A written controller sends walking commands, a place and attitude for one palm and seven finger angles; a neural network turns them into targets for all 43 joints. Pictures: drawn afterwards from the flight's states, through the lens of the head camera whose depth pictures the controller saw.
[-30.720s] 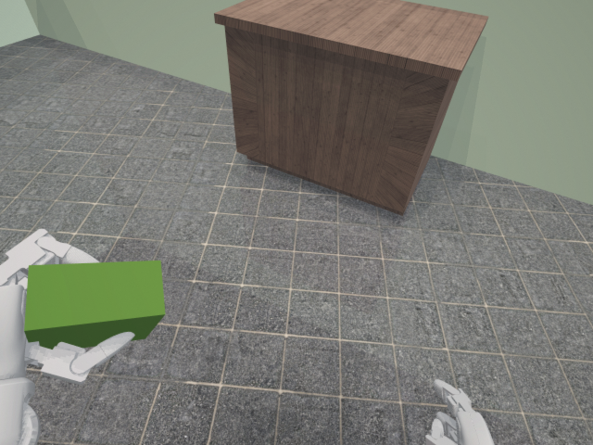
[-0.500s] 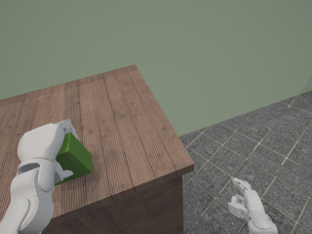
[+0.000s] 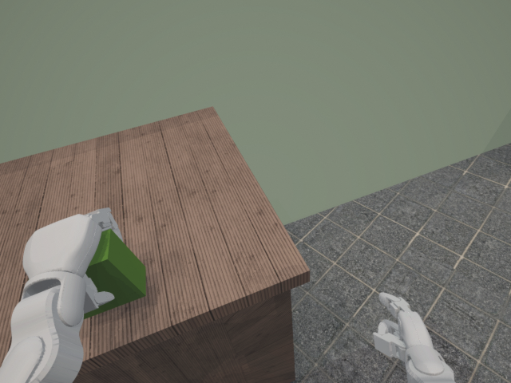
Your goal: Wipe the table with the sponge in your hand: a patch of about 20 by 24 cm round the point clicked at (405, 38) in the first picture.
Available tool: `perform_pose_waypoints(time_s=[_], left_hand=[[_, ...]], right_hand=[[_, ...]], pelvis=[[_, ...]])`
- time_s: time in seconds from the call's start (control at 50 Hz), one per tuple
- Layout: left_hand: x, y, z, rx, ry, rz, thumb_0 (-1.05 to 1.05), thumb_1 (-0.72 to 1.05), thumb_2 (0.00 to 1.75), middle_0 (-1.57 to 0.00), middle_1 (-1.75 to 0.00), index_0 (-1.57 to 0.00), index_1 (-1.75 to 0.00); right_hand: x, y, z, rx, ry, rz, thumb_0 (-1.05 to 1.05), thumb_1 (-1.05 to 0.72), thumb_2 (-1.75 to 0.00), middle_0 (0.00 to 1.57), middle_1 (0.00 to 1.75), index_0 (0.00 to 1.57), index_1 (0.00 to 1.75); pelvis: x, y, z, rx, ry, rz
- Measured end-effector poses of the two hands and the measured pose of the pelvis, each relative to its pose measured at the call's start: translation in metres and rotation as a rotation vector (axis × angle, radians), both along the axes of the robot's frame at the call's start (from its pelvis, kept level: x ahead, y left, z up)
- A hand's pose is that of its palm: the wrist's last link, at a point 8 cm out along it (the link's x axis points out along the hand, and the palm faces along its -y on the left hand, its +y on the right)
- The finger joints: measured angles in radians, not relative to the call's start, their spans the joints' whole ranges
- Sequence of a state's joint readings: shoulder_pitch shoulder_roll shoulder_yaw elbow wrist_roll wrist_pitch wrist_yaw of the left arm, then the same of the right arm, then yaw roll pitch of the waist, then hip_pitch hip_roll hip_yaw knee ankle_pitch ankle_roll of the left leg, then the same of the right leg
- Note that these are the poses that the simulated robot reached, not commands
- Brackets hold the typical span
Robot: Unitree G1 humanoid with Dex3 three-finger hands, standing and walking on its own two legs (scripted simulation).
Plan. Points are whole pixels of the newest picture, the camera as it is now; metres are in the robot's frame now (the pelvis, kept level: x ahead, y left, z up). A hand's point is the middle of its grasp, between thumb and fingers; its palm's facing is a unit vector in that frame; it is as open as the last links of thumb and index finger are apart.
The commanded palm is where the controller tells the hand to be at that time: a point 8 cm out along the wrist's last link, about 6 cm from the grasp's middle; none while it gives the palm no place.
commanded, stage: lower the sponge onto the table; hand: left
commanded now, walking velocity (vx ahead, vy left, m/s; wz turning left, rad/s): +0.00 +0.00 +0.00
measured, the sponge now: (99, 282) +0.21 +0.28 +0.08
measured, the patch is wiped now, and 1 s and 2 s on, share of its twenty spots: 0.00 0.00 0.10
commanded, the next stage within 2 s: wipe forward along the first lane in 1.24 s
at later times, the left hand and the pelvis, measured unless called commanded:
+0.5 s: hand (91, 280) +0.20 +0.28 +0.10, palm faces +0.03 -0.10 -0.99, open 9.9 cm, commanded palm +0.18 +0.28 +0.18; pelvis +0.00 -0.01 +0.00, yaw +0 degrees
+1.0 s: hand (95, 289) +0.20 +0.28 +0.09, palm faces +0.02 -0.11 -0.99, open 9.9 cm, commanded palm +0.17 +0.28 +0.16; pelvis +0.00 +0.00 +0.00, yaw +0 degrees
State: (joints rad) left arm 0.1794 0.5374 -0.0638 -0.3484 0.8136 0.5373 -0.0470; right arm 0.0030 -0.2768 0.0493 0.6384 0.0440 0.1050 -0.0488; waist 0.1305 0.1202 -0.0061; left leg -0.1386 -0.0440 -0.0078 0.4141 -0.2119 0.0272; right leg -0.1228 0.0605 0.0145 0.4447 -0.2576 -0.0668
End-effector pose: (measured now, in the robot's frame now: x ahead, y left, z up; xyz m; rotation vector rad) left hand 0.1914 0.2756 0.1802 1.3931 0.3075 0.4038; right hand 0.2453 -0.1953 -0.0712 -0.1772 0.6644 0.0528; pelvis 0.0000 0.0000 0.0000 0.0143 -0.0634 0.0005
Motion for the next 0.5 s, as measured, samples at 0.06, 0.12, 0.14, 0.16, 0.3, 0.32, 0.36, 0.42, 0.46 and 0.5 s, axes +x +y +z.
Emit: perform_pose_waypoints(time_s=[0.06,0.12,0.14,0.16,0.3,0.32,0.36,0.42,0.46,0.5], left_hand=[[-0.001,0.001,-0.005,0.013,0.021,0.004,0.00,-0.49,1.04,-0.76,-1.35,-0.76,-1.35],[-0.002,-0.002,-0.006,0.024,0.022,-0.007,0.00,-0.49,1.04,-0.76,-1.35,-0.76,-1.35],[-0.002,-0.003,-0.006,0.029,0.020,-0.013,0.00,-0.49,1.04,-0.76,-1.35,-0.76,-1.35],[-0.002,-0.004,-0.006,0.033,0.018,-0.018,0.00,-0.49,1.04,-0.76,-1.35,-0.76,-1.35],[-0.001,-0.002,-0.006,0.044,0.019,-0.010,0.00,-0.49,1.04,-0.76,-1.35,-0.76,-1.35],[-0.002,-0.002,-0.007,0.042,0.019,-0.005,0.00,-0.49,1.04,-0.76,-1.35,-0.76,-1.35],[-0.004,-0.002,-0.008,0.035,0.021,-0.001,0.00,-0.49,1.04,-0.76,-1.36,-0.76,-1.35],[-0.008,-0.001,-0.013,0.028,0.037,0.004,0.00,-0.49,1.04,-0.76,-1.36,-0.76,-1.35],[-0.010,0.000,-0.018,0.028,0.053,0.007,0.00,-0.49,1.04,-0.76,-1.36,-0.76,-1.35],[-0.010,0.002,-0.022,0.028,0.068,0.009,0.00,-0.49,1.04,-0.76,-1.36,-0.76,-1.35]], right_hand=[[-0.001,-0.004,-0.001,-0.011,0.001,-0.002,0.01,-0.91,-0.90,0.20,0.29,0.20,0.30],[-0.001,-0.007,-0.001,-0.015,0.001,-0.003,0.01,-0.91,-0.90,0.20,0.29,0.20,0.30],[-0.001,-0.007,-0.002,-0.014,-0.001,-0.005,0.01,-0.91,-0.90,0.20,0.29,0.20,0.30],[-0.002,-0.007,-0.002,-0.013,-0.001,-0.006,0.01,-0.91,-0.90,0.20,0.29,0.20,0.30],[-0.005,-0.008,-0.004,0.004,0.001,-0.013,0.01,-0.91,-0.90,0.20,0.29,0.20,0.30],[-0.005,-0.008,-0.004,0.007,0.000,-0.014,0.01,-0.91,-0.90,0.20,0.29,0.20,0.30],[-0.006,-0.009,-0.004,0.011,-0.003,-0.016,0.01,-0.91,-0.90,0.20,0.29,0.20,0.30],[-0.007,-0.010,-0.005,0.007,-0.001,-0.017,0.01,-0.91,-0.90,0.20,0.29,0.20,0.30],[-0.008,-0.012,-0.005,0.000,0.002,-0.018,0.01,-0.91,-0.90,0.20,0.29,0.20,0.30],[-0.010,-0.013,-0.006,-0.011,0.006,-0.018,0.01,-0.91,-0.90,0.20,0.29,0.20,0.30]], pelvis=[[0.000,-0.002,0.000,0.000,-0.003,0.003],[0.000,-0.003,0.000,-0.001,-0.005,0.004],[0.000,-0.003,0.000,-0.001,-0.005,0.004],[0.000,-0.003,0.000,-0.001,-0.006,0.005],[0.000,-0.006,-0.001,0.001,-0.004,0.001],[0.000,-0.006,-0.001,0.001,-0.003,0.000],[0.000,-0.006,-0.001,0.001,-0.003,0.000],[0.000,-0.007,-0.001,0.000,-0.002,0.000],[0.000,-0.007,-0.001,0.000,-0.003,0.003],[-0.001,-0.007,-0.001,0.000,-0.004,0.005]])
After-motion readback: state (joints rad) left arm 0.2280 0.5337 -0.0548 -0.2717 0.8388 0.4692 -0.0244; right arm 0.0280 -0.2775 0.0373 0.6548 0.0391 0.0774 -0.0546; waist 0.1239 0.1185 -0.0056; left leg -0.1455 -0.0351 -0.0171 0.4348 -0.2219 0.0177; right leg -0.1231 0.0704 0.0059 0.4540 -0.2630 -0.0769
